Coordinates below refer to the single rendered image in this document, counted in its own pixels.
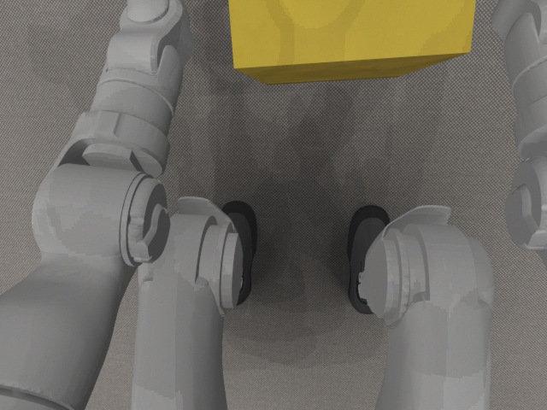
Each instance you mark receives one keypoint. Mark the left robot thigh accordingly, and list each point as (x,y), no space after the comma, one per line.
(178,345)

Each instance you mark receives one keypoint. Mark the robot right upper arm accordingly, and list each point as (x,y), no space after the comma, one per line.
(526,205)

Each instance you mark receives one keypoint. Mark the right robot forearm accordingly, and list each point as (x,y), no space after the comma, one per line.
(522,25)

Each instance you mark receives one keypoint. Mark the right robot foot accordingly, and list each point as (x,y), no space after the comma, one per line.
(366,224)

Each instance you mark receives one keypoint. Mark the robot left upper arm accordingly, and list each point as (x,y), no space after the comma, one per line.
(94,226)

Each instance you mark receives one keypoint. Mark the carton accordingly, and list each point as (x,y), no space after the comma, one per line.
(301,41)

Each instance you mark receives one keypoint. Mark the left robot forearm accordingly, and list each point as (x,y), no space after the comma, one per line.
(137,93)

